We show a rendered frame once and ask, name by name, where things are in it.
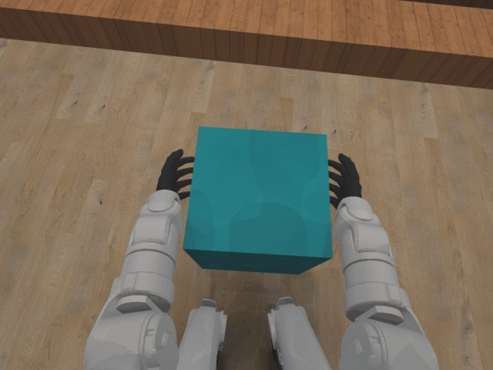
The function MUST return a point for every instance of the robot left thigh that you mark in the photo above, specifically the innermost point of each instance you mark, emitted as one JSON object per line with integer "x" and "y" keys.
{"x": 202, "y": 339}

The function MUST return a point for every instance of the robot left shin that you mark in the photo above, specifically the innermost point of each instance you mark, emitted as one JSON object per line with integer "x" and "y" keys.
{"x": 205, "y": 302}

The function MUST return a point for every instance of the robot right forearm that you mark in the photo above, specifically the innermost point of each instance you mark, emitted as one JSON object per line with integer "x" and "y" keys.
{"x": 372, "y": 287}

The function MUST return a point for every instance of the right robot hand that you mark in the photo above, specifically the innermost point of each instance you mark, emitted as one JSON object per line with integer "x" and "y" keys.
{"x": 348, "y": 180}

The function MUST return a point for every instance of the robot left forearm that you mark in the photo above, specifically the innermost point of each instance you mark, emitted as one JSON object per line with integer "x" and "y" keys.
{"x": 145, "y": 282}

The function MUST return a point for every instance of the left robot upper arm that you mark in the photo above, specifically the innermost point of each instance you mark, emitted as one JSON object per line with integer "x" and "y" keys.
{"x": 143, "y": 340}

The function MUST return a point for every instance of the right robot upper arm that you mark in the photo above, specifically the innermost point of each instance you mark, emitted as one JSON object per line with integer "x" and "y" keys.
{"x": 368, "y": 344}

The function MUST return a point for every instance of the left robot hand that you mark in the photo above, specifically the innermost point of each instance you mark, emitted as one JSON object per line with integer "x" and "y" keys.
{"x": 170, "y": 174}

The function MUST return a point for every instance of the carton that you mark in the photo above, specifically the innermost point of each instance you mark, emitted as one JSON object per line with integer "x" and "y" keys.
{"x": 259, "y": 201}

